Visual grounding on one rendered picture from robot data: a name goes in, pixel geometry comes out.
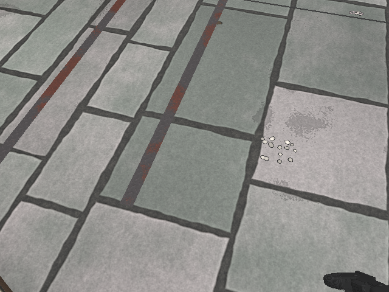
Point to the robot right hand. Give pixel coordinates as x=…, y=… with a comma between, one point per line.
x=354, y=282

